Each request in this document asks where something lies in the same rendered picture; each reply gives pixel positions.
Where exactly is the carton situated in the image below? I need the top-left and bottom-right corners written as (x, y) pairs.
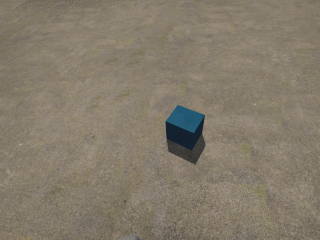
top-left (165, 105), bottom-right (205, 150)

